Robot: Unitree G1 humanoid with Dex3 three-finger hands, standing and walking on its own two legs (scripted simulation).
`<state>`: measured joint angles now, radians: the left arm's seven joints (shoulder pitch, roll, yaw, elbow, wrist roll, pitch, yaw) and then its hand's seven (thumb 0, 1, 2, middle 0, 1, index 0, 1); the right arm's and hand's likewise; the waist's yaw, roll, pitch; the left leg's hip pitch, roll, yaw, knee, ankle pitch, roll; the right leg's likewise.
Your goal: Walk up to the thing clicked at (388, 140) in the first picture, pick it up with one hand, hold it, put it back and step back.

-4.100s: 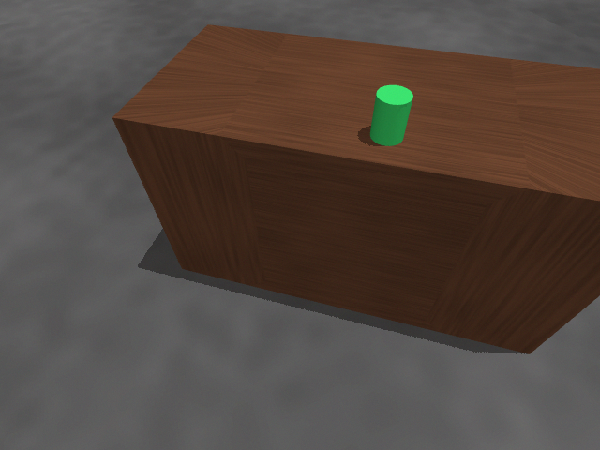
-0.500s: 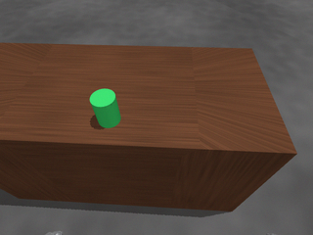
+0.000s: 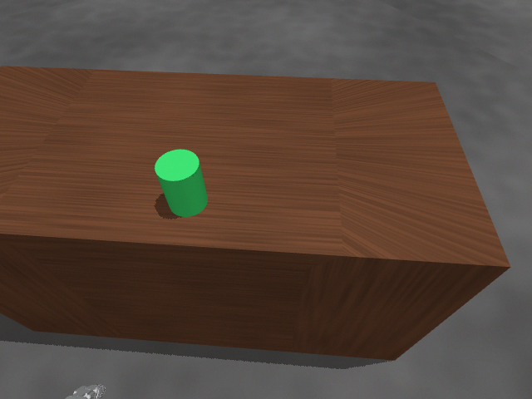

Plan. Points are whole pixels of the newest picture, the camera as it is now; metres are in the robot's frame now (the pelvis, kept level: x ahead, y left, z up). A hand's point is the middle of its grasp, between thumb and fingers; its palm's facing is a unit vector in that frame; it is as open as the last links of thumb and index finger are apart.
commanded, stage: walk up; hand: left
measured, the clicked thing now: (183, 184) +0.49 +0.19 -0.02
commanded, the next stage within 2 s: stand in 0.30 s
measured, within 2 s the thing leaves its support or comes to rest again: neither
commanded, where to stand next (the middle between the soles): +0.06 +0.01 m, yaw -3 degrees
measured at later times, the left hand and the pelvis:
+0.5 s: hand out of the picture +0.09 +0.25 -0.15, palm faces -0.01 -0.94 -0.33, open 7.4 cm; pelvis +0.02 +0.00 +0.01, yaw +0 degrees
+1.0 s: hand out of the picture +0.13 +0.24 -0.14, palm faces -0.03 -0.94 -0.34, open 7.4 cm; pelvis +0.04 -0.01 +0.01, yaw -1 degrees
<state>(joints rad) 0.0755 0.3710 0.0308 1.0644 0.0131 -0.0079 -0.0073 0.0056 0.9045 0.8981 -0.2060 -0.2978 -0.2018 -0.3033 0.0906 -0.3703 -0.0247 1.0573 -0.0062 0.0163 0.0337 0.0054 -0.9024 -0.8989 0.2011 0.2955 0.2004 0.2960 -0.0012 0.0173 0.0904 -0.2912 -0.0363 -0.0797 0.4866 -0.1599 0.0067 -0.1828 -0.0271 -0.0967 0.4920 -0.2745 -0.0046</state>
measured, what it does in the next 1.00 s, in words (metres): stands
